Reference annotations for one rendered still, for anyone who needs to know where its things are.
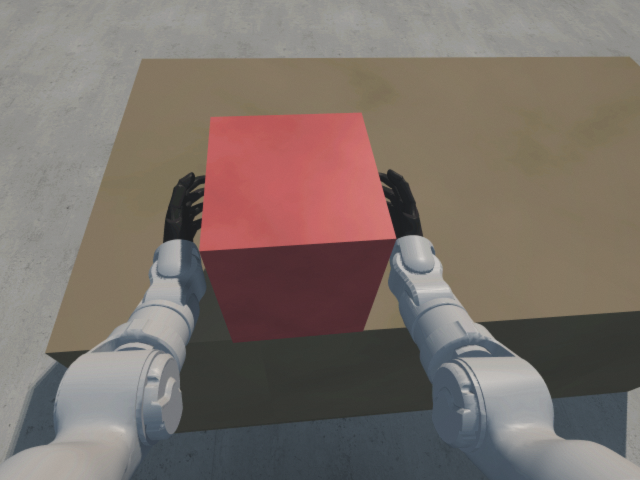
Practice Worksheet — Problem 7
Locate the pedestal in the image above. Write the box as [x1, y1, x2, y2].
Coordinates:
[45, 57, 640, 433]

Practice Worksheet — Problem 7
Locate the robot right upper arm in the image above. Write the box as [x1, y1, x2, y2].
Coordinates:
[432, 357, 640, 480]

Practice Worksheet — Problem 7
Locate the carton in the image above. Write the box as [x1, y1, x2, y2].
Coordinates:
[199, 113, 396, 343]

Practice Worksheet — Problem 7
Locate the robot left upper arm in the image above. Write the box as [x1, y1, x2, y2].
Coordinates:
[0, 349, 183, 480]

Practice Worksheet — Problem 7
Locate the left robot forearm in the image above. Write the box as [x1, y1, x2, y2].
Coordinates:
[53, 239, 207, 434]

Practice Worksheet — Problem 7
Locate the right robot forearm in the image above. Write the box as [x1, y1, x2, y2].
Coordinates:
[388, 235, 554, 427]

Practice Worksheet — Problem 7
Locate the right robot hand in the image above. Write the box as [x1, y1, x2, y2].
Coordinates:
[378, 169, 423, 240]

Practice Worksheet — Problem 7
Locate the left robot hand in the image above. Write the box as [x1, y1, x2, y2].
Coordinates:
[163, 172, 206, 243]

